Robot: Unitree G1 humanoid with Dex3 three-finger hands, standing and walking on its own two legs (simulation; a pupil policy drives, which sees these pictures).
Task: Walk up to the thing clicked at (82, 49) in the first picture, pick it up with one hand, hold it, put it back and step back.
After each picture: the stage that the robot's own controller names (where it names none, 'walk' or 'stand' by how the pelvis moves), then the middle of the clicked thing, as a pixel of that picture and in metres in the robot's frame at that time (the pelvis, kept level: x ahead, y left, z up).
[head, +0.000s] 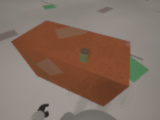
stand; (84, 55) +0.52 +0.09 +0.01
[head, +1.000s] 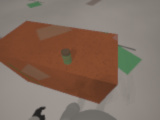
stand; (66, 56) +0.43 +0.22 +0.03
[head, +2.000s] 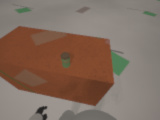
stand; (65, 60) +0.43 +0.22 +0.02
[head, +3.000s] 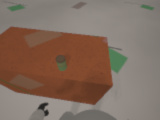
stand; (61, 63) +0.39 +0.23 +0.01
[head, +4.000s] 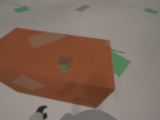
stand; (64, 64) +0.39 +0.22 +0.01
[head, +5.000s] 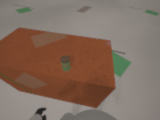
stand; (65, 63) +0.41 +0.21 +0.01
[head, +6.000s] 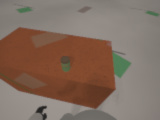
rise first; (65, 64) +0.40 +0.21 +0.01
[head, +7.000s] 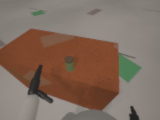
rise first; (69, 63) +0.40 +0.21 +0.02
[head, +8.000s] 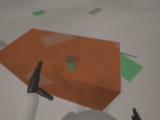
go down; (70, 63) +0.41 +0.20 +0.02
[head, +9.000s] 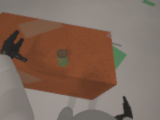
go down; (62, 58) +0.42 +0.19 +0.04
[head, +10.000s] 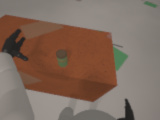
approach; (62, 58) +0.41 +0.19 +0.05
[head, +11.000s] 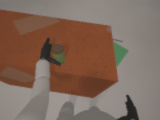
close in; (58, 54) +0.41 +0.21 +0.08
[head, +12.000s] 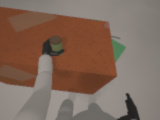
lift; (57, 46) +0.47 +0.21 +0.09
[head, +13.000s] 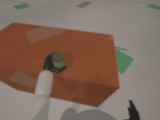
lift; (59, 62) +0.34 +0.20 +0.13
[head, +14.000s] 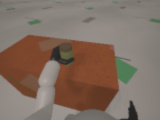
lift; (66, 54) +0.33 +0.16 +0.23
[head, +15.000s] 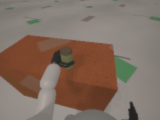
hold; (67, 58) +0.33 +0.16 +0.20
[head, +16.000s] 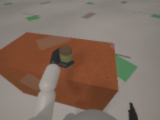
crouch; (66, 57) +0.33 +0.17 +0.20
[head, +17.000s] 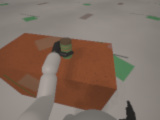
crouch; (66, 48) +0.40 +0.18 +0.21
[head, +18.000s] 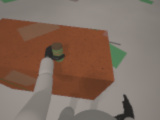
lower; (58, 52) +0.44 +0.22 +0.08
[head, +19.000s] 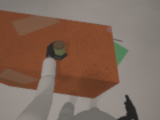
lower; (59, 50) +0.44 +0.21 +0.08
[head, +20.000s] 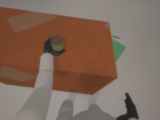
lower; (57, 46) +0.47 +0.21 +0.08
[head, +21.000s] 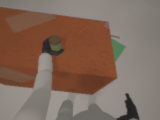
lower; (56, 46) +0.47 +0.22 +0.08
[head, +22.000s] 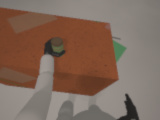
loosen; (58, 47) +0.46 +0.21 +0.09
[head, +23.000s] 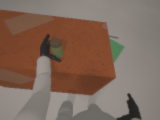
withdraw; (57, 48) +0.45 +0.21 +0.08
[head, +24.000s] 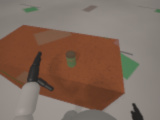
sink last; (71, 59) +0.42 +0.19 +0.06
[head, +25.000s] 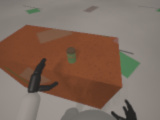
stand; (71, 55) +0.46 +0.20 +0.06
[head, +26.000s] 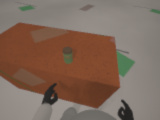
stand; (68, 55) +0.45 +0.20 +0.07
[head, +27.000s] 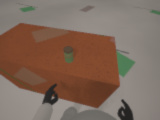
stand; (68, 54) +0.46 +0.20 +0.07
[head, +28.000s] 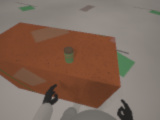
stand; (69, 55) +0.45 +0.19 +0.07
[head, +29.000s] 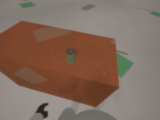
stand; (70, 55) +0.46 +0.19 +0.04
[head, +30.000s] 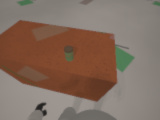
walk; (69, 53) +0.48 +0.20 +0.02
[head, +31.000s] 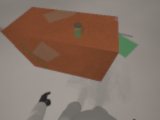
walk; (77, 30) +0.73 +0.19 +0.03
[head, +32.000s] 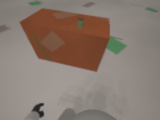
stand; (80, 23) +1.04 +0.22 +0.03
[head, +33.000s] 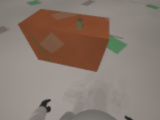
stand; (79, 24) +1.02 +0.22 +0.01
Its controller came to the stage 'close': yes
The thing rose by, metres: 0.21
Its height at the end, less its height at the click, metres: +0.00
